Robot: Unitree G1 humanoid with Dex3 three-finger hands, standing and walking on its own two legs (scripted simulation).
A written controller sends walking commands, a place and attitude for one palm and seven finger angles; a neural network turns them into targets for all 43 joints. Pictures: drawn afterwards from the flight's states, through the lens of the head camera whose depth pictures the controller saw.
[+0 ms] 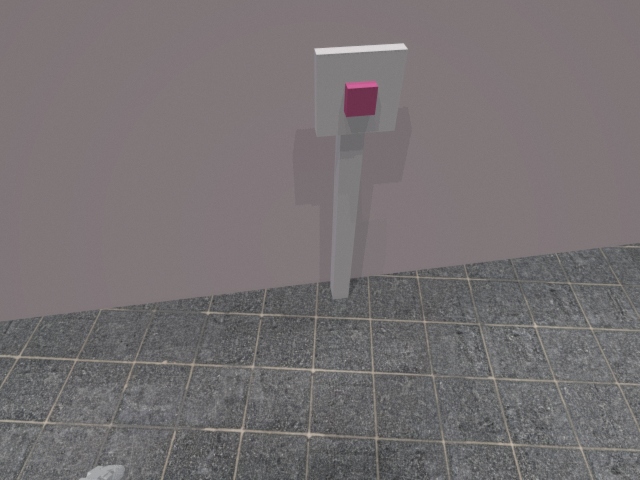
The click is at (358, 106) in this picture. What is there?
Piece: button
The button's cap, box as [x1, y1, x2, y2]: [344, 81, 377, 116]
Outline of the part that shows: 375,81 345,83 344,112 346,116 374,114 377,92 377,85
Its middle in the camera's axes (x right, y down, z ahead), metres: +0.08 -0.30 +0.83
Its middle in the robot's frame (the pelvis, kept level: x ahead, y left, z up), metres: +0.83 -0.04 +0.06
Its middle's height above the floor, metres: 0.83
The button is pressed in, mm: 0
